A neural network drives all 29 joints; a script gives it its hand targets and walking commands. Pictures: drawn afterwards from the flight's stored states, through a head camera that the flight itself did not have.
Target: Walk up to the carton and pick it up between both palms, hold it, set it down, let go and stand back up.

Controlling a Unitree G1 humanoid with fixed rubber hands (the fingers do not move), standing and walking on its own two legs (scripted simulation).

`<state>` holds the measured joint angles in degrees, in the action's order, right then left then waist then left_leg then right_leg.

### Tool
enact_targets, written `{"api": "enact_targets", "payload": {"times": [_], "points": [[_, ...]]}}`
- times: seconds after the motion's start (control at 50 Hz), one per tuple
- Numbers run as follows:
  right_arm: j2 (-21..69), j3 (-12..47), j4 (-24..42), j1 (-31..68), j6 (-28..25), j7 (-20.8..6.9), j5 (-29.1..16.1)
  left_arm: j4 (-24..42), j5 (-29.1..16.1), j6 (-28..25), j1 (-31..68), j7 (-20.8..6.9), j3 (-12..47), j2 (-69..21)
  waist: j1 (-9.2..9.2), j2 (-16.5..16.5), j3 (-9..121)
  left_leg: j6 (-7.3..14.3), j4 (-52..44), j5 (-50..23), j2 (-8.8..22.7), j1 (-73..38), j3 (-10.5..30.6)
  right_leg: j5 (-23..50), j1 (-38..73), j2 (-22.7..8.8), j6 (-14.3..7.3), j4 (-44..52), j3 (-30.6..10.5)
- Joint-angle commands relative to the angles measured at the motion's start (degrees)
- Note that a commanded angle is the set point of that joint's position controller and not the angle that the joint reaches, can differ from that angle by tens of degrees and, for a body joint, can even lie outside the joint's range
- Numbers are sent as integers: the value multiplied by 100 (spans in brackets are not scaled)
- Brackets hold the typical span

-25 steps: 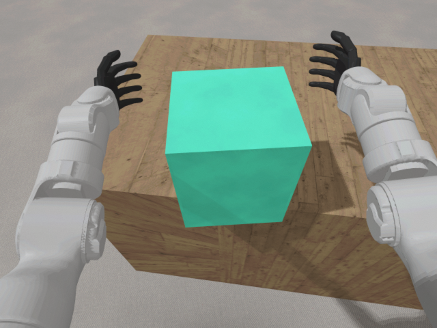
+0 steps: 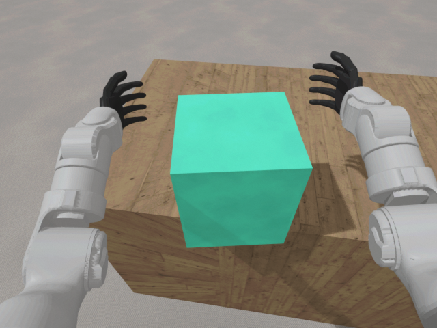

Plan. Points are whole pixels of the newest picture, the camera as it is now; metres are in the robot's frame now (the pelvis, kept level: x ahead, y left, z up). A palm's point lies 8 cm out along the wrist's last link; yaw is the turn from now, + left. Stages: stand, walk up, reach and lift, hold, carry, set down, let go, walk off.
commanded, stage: set down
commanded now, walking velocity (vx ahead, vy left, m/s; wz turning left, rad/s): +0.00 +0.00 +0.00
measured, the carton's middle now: (233, 173) +0.40 -0.01 +0.05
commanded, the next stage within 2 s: let go in 1.16 s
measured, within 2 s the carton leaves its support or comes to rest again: neither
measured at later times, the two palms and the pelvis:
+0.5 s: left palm (121, 160) +0.36 +0.19 +0.14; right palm (352, 143) +0.37 -0.20 +0.16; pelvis -0.05 +0.00 -0.01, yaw -1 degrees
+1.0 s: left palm (111, 161) +0.36 +0.21 +0.13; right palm (344, 145) +0.38 -0.20 +0.15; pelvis +0.00 +0.00 +0.00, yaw +0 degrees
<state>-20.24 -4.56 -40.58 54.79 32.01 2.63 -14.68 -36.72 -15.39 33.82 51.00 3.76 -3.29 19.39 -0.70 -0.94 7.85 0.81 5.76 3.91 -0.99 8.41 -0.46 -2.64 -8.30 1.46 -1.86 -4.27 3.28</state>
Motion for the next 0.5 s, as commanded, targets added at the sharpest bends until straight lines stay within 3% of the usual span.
{"api": "enact_targets", "payload": {"times": [0.0,0.08,0.2,0.34,0.48], "points": [[-1086,-382,1353,2403,-356,-53,111,1361,125,-356,2424,-31,-313,735,44,166,2930,-272,578,-3091,-42,-1073,308,3097,1715,-76,188,-690,-458],[-1107,-407,1641,2212,-542,-82,96,1659,152,-517,2197,10,-349,711,33,113,2936,-252,639,-2947,-5,-1061,315,2940,1801,-92,154,-730,-452],[-1064,-327,1747,2021,-836,-78,-77,1951,24,-799,2044,134,-245,628,-8,140,2640,-212,724,-2000,51,-816,306,1847,1355,-94,80,-757,-401],[-1080,-105,1354,2124,-1091,-6,-267,1451,-228,-964,2017,303,-83,551,-55,-63,2092,-63,731,-197,120,-183,265,70,525,-158,45,-838,-400],[-1055,76,1064,2250,-1275,107,-393,1202,-269,-1148,2240,398,-43,665,-121,32,2336,33,865,445,112,184,189,-649,180,-192,52,-1019,-484]]}}
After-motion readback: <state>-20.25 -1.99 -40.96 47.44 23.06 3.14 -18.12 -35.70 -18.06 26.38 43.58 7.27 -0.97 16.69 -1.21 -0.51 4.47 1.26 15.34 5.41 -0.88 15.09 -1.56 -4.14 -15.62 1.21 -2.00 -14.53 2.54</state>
